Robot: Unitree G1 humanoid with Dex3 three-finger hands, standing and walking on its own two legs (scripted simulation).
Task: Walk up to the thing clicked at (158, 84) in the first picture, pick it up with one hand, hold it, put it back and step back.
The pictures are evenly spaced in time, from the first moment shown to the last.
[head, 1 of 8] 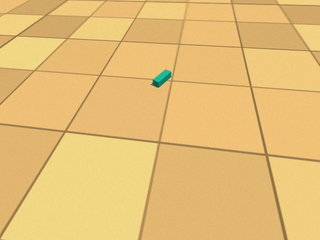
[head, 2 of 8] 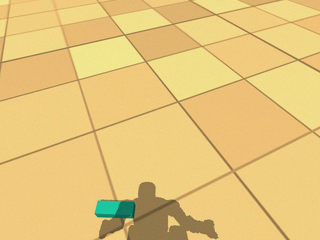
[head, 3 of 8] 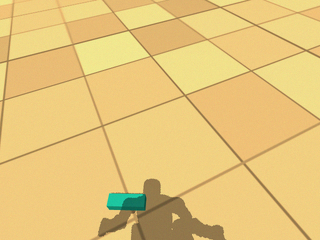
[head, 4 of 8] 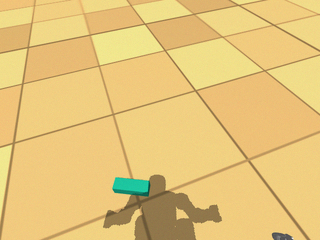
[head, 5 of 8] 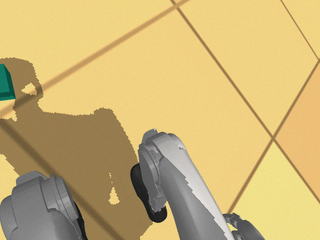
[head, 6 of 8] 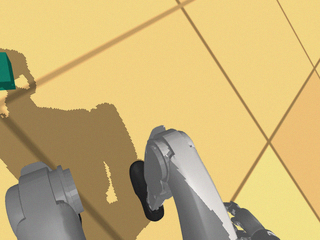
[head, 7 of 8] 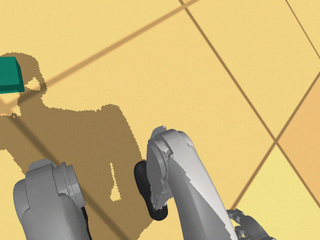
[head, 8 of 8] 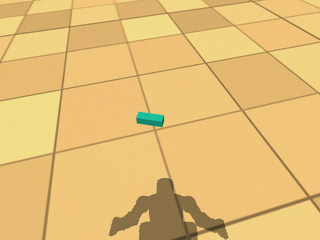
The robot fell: no
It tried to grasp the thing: no
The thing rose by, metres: 0.00
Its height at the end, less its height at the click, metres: +0.00
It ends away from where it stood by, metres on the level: 0.00
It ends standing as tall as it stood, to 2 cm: yes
